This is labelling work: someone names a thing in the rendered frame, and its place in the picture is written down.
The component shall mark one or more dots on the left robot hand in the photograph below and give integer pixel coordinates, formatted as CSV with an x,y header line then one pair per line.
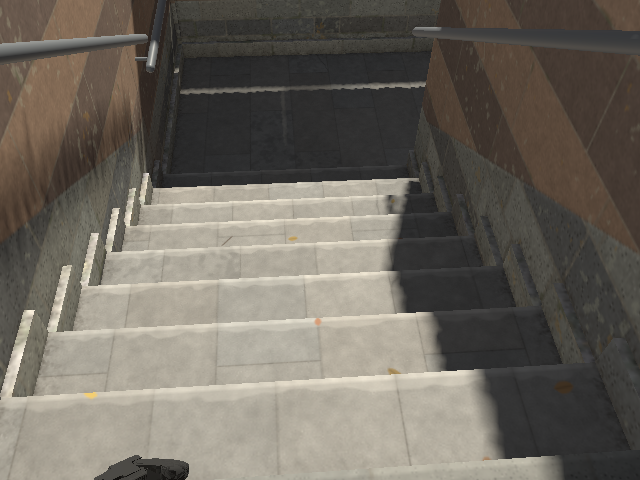
x,y
135,468

